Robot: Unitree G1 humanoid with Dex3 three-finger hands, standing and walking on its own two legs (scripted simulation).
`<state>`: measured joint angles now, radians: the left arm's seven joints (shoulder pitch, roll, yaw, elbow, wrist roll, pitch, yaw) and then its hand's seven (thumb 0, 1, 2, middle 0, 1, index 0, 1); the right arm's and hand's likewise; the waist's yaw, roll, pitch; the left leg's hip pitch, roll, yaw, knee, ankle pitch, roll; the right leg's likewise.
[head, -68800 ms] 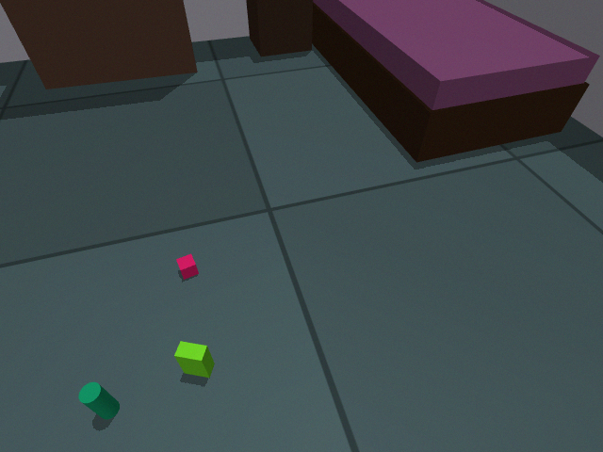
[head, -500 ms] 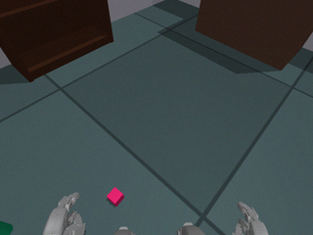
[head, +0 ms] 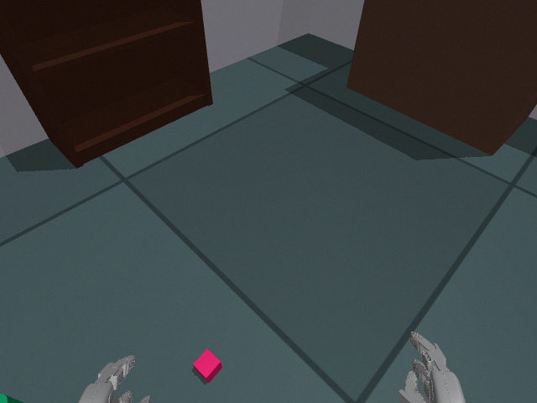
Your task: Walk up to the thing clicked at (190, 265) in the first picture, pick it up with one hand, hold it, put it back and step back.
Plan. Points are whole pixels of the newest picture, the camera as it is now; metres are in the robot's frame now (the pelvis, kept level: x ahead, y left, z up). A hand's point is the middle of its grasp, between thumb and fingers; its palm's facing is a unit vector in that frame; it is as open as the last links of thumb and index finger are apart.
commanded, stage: home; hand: left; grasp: from above
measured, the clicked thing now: (207, 365) +0.41 +0.19 -0.68
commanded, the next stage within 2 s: stand in 1.70 s
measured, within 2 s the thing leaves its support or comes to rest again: neither
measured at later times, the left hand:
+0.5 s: hand out of the picture +0.16 +0.18 -0.05, palm faces +0.04 -0.98 -0.21, open 8.2 cm
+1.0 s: hand out of the picture +0.16 +0.18 -0.05, palm faces +0.04 -0.98 -0.21, open 7.4 cm
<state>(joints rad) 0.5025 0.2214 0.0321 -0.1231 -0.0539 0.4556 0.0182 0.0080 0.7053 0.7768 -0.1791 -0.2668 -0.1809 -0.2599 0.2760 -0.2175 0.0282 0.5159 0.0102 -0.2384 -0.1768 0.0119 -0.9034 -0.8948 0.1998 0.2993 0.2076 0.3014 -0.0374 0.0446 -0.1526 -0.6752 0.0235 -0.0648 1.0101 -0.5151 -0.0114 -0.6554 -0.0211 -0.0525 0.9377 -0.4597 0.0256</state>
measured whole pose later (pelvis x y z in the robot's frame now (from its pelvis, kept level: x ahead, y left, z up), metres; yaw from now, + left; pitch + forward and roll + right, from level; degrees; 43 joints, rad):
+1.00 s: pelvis -0.01 +0.00 +0.00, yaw +0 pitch +10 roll -3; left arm 0.50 0.23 0.03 -0.14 -0.05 0.46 0.02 0.01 0.91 0.89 -0.20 -0.30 -0.20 -0.29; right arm 0.29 -0.22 0.03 0.54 0.01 -0.23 -0.18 0.01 -0.90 -0.89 0.20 0.30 0.21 0.30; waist -0.04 0.05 -0.16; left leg -0.68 0.03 -0.06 1.02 -0.52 -0.01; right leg -0.66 -0.02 -0.05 0.95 -0.46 0.02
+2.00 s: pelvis -0.01 +0.00 +0.02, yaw +0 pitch +2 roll +0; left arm 0.22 0.29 0.03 0.53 0.05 0.09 0.03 0.01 0.91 0.90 -0.20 -0.30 -0.21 -0.30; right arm 0.18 -0.28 -0.02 0.80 -0.06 -0.05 -0.02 0.01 -0.90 -0.89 0.20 0.30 0.21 0.30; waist 0.02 -0.02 0.03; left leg -0.44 -0.01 -0.03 0.83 -0.43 0.00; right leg -0.46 -0.05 -0.02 0.83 -0.41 0.03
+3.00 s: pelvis -0.01 -0.01 +0.07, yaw +1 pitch -4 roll +0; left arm 0.14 0.31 0.03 1.15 0.02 0.00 0.02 0.00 0.91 0.90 -0.20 -0.30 -0.20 -0.30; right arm 0.14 -0.32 -0.02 1.14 -0.02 0.00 -0.01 0.01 -0.91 -0.89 0.20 0.30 0.21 0.30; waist 0.01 0.02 0.07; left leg -0.10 0.00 -0.05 0.36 -0.20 -0.02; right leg -0.10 -0.04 -0.05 0.35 -0.18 0.02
